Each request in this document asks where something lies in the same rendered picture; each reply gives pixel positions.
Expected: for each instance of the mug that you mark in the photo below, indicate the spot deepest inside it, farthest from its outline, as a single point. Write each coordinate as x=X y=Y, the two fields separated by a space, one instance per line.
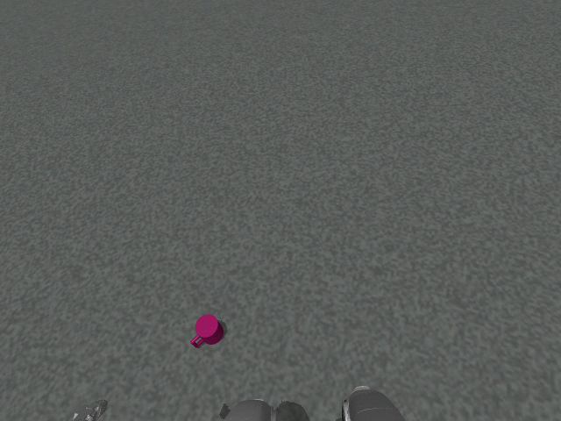
x=208 y=329

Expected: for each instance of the left robot hand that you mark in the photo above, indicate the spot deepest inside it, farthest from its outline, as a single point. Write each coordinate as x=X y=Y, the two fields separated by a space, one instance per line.
x=91 y=412

